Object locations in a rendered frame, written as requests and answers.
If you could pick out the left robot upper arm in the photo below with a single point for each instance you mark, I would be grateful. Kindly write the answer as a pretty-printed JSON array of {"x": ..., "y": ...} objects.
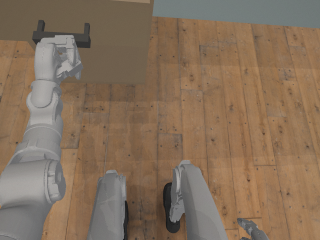
[{"x": 28, "y": 191}]

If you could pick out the left robot thigh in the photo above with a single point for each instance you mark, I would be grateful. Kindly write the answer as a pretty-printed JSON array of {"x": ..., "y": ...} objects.
[{"x": 106, "y": 217}]

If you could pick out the right robot hand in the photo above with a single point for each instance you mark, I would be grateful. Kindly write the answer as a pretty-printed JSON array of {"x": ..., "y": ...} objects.
[{"x": 252, "y": 229}]

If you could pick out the handle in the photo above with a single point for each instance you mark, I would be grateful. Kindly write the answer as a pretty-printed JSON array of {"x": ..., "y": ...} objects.
[{"x": 82, "y": 40}]

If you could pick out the drawer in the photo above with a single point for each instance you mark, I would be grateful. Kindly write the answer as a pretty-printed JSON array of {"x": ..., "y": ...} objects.
[{"x": 112, "y": 22}]

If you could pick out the cabinet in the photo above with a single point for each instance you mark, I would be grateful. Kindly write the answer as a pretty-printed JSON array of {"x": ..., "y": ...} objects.
[{"x": 110, "y": 64}]

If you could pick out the robot right shin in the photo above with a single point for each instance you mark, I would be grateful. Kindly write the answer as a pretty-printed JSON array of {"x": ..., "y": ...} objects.
[{"x": 177, "y": 204}]

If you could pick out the robot left forearm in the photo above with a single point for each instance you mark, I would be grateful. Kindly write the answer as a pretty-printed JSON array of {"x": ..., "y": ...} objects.
[{"x": 44, "y": 130}]

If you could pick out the left robot hand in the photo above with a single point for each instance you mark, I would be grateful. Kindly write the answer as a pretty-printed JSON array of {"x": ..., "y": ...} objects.
[{"x": 47, "y": 59}]

